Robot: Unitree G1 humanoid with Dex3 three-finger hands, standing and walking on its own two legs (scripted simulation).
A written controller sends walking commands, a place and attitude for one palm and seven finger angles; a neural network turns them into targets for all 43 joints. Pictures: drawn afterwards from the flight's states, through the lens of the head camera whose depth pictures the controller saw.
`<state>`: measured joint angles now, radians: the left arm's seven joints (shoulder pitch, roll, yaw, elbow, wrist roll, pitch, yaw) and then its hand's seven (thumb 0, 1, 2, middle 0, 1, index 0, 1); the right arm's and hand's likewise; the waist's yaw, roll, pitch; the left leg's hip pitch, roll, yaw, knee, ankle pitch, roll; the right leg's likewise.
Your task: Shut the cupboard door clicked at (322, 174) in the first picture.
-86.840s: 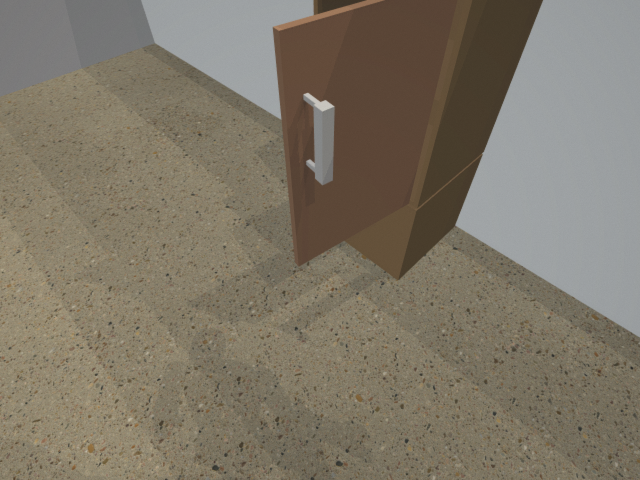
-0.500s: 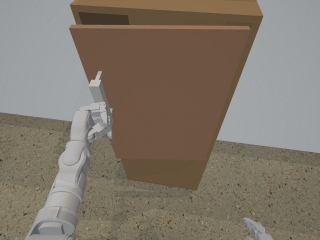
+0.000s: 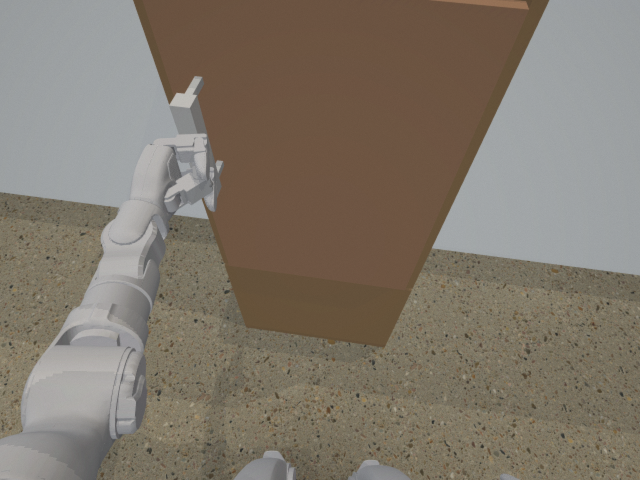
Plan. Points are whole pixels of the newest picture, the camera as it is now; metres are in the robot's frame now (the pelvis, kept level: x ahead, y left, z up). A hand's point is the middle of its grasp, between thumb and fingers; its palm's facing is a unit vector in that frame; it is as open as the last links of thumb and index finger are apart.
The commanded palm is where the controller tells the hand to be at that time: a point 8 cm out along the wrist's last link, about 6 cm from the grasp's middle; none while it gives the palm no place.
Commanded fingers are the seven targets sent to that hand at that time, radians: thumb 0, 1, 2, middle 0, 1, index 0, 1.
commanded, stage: push the door shut along its arc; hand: left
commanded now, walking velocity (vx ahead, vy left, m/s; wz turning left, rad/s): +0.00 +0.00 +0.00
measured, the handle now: (204, 140) +0.54 +0.16 +0.10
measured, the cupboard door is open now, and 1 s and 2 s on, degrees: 0 0 0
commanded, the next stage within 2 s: pull the fist back off the door in 0.44 s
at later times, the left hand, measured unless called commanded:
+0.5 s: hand (209, 184) +0.45 +0.14 +0.10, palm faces -0.25 -0.97 -0.05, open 2.9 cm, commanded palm +0.50 +0.15 +0.10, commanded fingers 0.00 0.90 0.90 -1.30 -1.50 -1.30 -1.50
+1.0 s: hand (225, 183) +0.46 +0.12 +0.10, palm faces +0.00 -1.00 -0.01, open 3.1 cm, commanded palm +0.43 +0.15 +0.10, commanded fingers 0.00 0.90 0.90 -1.30 -1.50 -1.30 -1.50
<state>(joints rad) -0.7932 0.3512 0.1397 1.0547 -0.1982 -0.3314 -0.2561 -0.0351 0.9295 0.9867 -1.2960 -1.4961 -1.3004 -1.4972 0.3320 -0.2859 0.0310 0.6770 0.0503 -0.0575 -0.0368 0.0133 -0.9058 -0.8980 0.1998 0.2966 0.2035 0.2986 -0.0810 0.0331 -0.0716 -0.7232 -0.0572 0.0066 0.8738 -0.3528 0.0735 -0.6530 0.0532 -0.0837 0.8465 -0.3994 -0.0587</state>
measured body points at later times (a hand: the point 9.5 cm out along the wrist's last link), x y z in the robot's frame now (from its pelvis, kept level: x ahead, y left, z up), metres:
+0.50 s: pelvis -0.03 +0.01 -0.01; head +0.06 +0.04 +0.43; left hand +0.46 +0.19 +0.11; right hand +0.03 -0.26 -0.12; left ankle +0.04 +0.07 -0.69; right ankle +0.01 -0.09 -0.69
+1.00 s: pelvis -0.03 +0.01 -0.01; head +0.03 +0.03 +0.43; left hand +0.45 +0.17 +0.10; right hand +0.00 -0.25 -0.12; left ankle +0.04 +0.07 -0.69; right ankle +0.01 -0.09 -0.69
